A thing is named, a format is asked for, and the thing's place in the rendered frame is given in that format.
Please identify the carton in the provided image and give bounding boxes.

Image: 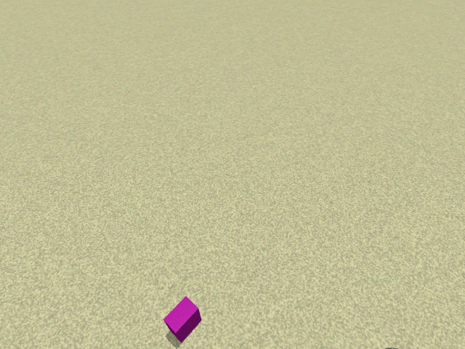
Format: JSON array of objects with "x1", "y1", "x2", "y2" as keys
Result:
[{"x1": 163, "y1": 296, "x2": 201, "y2": 343}]

